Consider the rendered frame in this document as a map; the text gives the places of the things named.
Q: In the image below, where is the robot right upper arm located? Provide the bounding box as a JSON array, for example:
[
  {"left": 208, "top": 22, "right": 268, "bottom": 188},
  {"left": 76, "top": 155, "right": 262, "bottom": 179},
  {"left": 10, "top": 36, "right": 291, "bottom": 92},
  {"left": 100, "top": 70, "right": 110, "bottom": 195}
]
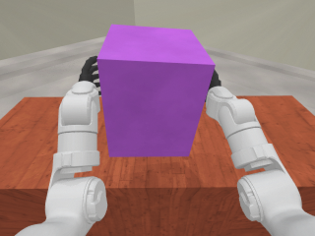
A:
[{"left": 237, "top": 168, "right": 315, "bottom": 236}]

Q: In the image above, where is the robot left upper arm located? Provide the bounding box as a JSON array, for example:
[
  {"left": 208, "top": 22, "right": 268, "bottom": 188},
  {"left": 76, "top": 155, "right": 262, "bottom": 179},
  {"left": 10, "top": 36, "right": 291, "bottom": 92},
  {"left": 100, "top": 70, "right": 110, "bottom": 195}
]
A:
[{"left": 15, "top": 176, "right": 107, "bottom": 236}]

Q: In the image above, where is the left robot forearm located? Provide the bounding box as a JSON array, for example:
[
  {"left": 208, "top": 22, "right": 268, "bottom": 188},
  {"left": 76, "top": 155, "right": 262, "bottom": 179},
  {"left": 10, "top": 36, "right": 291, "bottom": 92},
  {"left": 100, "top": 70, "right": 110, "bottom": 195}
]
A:
[{"left": 45, "top": 81, "right": 100, "bottom": 216}]

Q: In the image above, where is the pedestal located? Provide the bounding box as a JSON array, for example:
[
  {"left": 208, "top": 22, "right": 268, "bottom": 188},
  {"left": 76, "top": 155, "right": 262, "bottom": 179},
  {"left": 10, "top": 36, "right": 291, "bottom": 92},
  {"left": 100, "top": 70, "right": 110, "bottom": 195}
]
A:
[{"left": 0, "top": 95, "right": 315, "bottom": 236}]

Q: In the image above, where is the right robot forearm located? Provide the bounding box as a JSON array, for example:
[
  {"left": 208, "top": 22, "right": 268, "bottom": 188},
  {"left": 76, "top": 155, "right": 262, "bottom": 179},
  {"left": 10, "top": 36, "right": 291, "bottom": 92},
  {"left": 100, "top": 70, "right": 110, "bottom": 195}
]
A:
[{"left": 206, "top": 86, "right": 302, "bottom": 207}]

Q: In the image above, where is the carton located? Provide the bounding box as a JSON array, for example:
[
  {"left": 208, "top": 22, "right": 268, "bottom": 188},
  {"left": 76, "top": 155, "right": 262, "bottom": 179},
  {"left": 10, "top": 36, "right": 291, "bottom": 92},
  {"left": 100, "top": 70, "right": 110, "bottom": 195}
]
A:
[{"left": 96, "top": 24, "right": 216, "bottom": 157}]

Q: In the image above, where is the robot left hand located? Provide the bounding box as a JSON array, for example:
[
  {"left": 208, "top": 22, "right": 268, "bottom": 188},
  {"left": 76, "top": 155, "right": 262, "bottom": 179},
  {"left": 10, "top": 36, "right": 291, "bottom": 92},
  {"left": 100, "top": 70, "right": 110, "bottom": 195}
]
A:
[{"left": 78, "top": 56, "right": 101, "bottom": 95}]

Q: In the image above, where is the robot right hand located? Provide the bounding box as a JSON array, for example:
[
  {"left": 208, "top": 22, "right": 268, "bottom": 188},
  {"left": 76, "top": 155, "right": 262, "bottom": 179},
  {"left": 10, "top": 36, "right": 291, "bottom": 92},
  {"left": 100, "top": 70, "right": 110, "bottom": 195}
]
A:
[{"left": 205, "top": 69, "right": 221, "bottom": 102}]

